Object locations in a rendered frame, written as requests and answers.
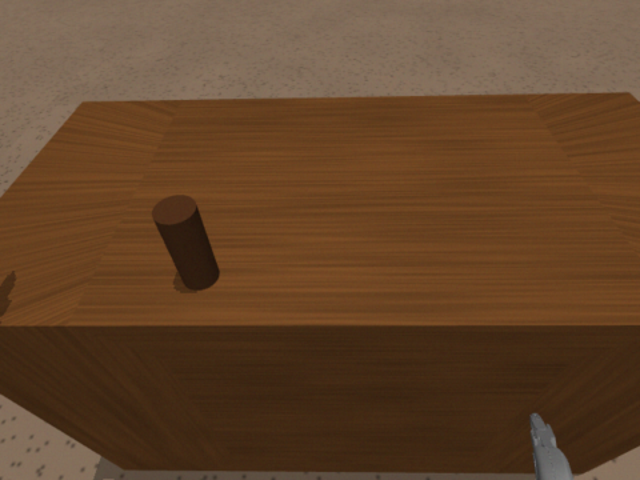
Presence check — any can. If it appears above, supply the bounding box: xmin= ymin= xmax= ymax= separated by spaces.
xmin=152 ymin=195 xmax=219 ymax=291

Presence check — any right robot hand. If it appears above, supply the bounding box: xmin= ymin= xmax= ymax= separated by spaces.
xmin=530 ymin=413 xmax=574 ymax=480

